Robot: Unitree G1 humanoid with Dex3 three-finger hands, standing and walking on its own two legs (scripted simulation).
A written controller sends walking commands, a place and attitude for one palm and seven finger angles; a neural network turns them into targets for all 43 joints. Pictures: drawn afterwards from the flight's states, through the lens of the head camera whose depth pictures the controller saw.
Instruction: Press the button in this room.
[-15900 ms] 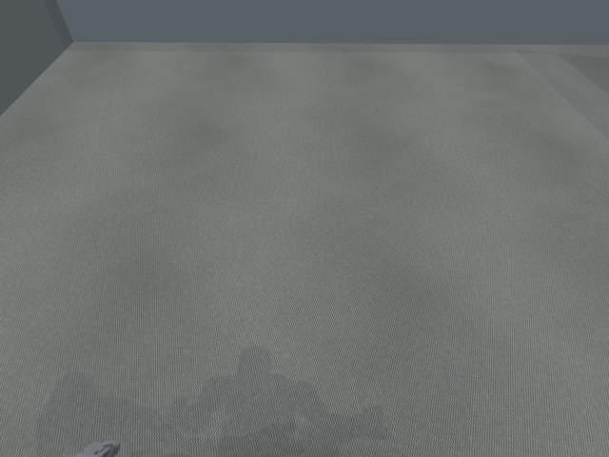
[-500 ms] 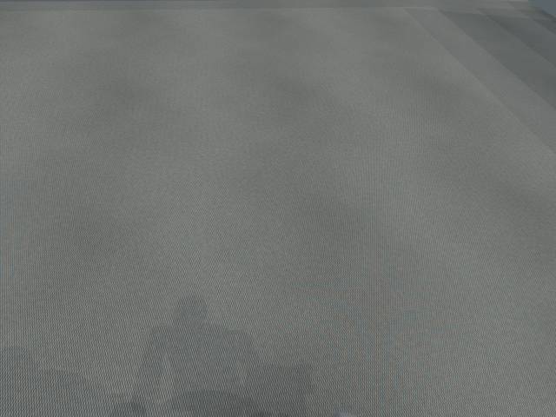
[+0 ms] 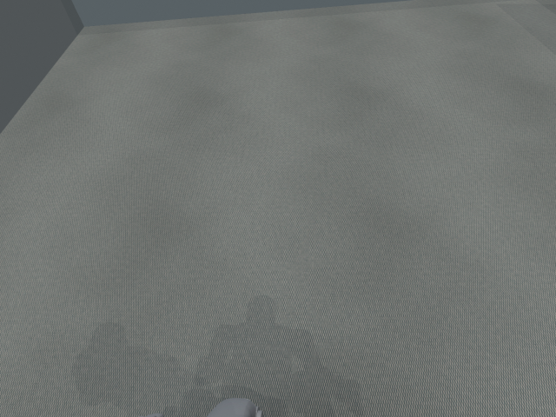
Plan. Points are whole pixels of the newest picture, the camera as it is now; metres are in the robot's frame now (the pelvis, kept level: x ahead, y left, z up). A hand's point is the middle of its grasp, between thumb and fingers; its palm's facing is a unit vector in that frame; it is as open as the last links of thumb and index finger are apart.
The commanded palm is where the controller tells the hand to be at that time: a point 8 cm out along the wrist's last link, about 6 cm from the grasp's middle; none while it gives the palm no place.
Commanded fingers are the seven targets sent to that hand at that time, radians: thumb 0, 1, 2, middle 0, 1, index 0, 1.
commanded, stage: turn or walk to find it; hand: left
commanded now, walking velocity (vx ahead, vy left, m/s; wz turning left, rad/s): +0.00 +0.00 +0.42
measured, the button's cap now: out of the picture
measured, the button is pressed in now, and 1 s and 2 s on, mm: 0 0 0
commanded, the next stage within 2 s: stand and wait in 0.18 s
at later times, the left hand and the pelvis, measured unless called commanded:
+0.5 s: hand out of the picture +0.00 +0.27 -0.17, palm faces +0.26 -0.93 -0.25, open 7.4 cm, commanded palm none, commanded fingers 0.00 0.90 0.90 -0.20 -0.30 -0.20 -0.30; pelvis -0.02 +0.05 +0.00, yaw +12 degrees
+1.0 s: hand out of the picture -0.06 +0.20 -0.15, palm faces +0.47 -0.84 -0.26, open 7.4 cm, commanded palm none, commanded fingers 0.00 0.90 0.90 -0.20 -0.30 -0.20 -0.30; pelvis -0.03 +0.00 +0.00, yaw +28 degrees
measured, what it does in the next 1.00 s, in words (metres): steps on the spot, turning left: left foot, then right foot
